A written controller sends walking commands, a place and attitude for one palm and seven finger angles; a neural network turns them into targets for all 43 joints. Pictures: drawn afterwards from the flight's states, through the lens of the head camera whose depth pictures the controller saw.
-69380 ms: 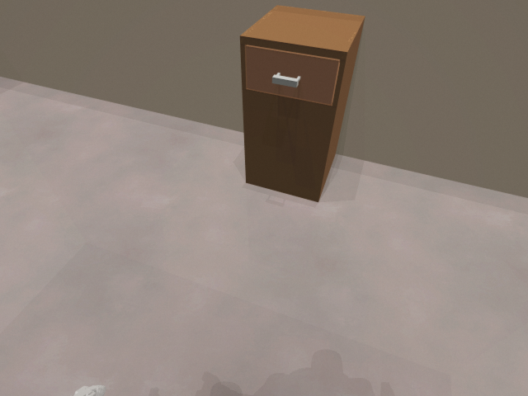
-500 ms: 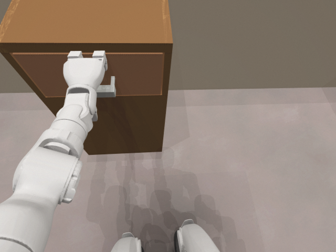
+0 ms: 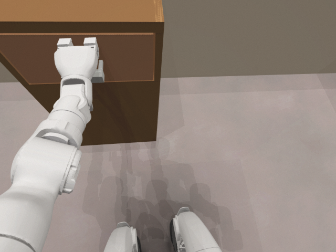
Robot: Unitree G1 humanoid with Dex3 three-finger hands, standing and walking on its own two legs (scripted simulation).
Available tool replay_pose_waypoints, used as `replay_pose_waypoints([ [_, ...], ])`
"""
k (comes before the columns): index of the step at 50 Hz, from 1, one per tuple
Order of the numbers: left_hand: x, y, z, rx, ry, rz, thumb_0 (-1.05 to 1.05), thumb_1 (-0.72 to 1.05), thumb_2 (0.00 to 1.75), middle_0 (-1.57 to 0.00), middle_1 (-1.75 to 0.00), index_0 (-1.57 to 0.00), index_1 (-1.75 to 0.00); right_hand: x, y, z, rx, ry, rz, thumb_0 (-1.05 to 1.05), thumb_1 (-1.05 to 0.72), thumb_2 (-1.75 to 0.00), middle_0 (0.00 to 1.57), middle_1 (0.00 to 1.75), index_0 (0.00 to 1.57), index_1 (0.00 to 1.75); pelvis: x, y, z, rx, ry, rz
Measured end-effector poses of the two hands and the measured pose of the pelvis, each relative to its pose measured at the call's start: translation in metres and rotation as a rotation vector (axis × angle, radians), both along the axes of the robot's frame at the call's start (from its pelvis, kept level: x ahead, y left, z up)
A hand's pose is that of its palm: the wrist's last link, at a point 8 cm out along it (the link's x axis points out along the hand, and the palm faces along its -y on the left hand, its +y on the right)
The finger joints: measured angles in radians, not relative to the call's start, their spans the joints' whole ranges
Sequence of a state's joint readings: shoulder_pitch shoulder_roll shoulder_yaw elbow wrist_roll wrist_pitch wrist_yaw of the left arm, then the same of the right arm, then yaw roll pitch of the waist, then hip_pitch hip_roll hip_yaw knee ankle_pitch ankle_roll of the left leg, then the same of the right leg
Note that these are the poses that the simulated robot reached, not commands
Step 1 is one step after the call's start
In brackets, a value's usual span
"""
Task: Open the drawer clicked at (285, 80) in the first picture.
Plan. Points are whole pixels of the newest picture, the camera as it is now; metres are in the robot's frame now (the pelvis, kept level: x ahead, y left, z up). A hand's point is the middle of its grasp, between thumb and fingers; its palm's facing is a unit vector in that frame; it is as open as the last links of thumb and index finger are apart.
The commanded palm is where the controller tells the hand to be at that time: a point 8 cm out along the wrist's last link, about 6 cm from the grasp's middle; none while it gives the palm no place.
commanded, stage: lower the fingers behind the handle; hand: left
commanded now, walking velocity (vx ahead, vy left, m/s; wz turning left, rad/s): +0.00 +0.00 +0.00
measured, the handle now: (84, 70) +0.60 +0.14 -0.02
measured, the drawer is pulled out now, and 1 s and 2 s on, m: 0.00 0.00 0.00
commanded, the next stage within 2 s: close the thumb around the handle in 0.86 s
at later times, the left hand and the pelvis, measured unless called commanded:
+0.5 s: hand (84, 77) +0.55 +0.13 +0.01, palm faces +0.04 +0.05 -1.00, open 13.7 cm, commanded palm +0.54 +0.13 +0.01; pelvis -0.04 +0.00 -0.05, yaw +0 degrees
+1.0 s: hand (83, 82) +0.55 +0.14 -0.01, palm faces +0.01 +0.04 -1.00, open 13.6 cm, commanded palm +0.54 +0.13 +0.01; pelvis -0.04 +0.00 -0.06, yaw -1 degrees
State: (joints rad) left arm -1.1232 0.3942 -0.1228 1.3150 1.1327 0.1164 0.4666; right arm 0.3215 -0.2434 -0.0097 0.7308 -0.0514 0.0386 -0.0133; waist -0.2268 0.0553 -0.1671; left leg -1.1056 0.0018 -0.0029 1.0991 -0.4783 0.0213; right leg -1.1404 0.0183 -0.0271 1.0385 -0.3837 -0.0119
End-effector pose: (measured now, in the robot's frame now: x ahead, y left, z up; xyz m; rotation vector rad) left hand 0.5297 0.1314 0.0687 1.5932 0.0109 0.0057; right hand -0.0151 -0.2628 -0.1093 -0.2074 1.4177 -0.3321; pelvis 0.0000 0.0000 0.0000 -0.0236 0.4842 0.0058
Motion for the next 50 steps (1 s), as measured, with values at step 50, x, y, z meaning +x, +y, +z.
replay_pose_waypoints([
  [50, 0.0, 0.008, -0.027, 0.017, -0.008, -0.017, 0.0, -0.48, 0.3, -0.33, -1.26, -0.33, -1.28, -0.064, 0.008, -0.051, -0.003, 0.038, -0.026, 0.01, -0.91, -0.9, 0.2, 0.3, 0.2, 0.3, -0.044, 0.001, -0.056, -0.003, 0.07, -0.009],
])
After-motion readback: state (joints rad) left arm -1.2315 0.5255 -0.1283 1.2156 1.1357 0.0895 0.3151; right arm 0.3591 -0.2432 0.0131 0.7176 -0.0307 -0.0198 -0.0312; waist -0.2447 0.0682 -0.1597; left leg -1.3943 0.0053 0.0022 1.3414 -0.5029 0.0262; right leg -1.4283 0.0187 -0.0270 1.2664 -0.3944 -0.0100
